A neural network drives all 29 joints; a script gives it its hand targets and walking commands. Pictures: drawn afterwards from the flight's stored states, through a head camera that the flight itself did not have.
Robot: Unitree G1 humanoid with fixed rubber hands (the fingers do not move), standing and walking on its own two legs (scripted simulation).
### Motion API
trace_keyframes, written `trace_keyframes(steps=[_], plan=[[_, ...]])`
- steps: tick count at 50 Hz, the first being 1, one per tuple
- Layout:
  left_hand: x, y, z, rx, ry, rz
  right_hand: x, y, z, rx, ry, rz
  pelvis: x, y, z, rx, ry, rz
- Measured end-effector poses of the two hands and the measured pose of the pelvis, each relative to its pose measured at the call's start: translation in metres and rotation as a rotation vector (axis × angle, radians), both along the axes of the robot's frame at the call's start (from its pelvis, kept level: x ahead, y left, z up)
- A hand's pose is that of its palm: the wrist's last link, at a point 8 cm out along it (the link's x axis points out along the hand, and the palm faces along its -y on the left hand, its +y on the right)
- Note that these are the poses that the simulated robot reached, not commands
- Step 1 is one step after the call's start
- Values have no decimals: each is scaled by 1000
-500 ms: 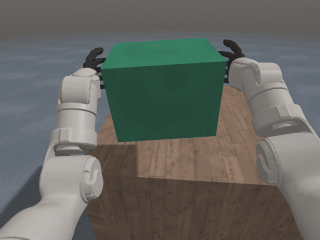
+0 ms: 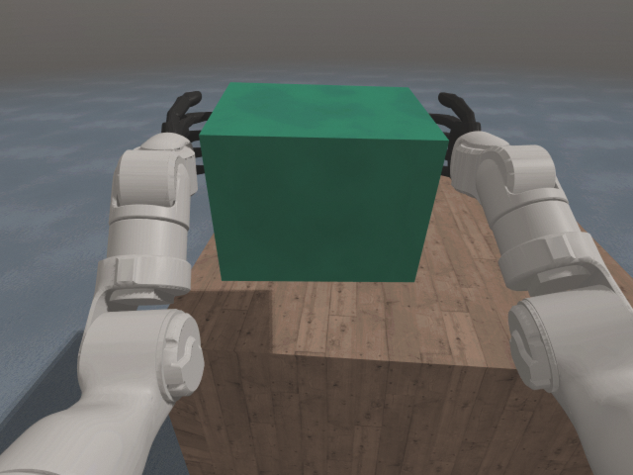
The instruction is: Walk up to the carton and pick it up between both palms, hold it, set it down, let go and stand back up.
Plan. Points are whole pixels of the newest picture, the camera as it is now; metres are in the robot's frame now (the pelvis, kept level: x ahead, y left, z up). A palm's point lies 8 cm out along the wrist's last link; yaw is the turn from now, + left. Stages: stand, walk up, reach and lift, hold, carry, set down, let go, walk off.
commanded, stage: hold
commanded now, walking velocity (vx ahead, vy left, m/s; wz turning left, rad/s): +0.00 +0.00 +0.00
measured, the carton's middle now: (319, 179) +0.39 +0.00 +0.28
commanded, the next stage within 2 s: none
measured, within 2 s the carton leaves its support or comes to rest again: neither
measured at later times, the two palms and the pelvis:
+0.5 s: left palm (191, 164) +0.38 +0.16 +0.30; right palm (458, 152) +0.38 -0.17 +0.31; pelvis +0.00 +0.00 +0.00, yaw +0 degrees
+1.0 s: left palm (178, 154) +0.35 +0.16 +0.33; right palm (467, 140) +0.35 -0.17 +0.34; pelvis -0.01 +0.00 +0.00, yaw +0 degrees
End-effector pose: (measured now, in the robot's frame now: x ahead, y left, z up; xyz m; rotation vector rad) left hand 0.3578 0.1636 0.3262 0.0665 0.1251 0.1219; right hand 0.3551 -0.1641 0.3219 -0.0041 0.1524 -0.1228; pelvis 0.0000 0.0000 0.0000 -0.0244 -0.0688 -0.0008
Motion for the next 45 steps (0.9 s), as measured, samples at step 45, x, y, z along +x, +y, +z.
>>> trace_keyframes(steps=[45], plan=[[-4,0,-3,3,12,-1,-3,0,5,18,12,-5,-4,0,0,-1,-7,0]])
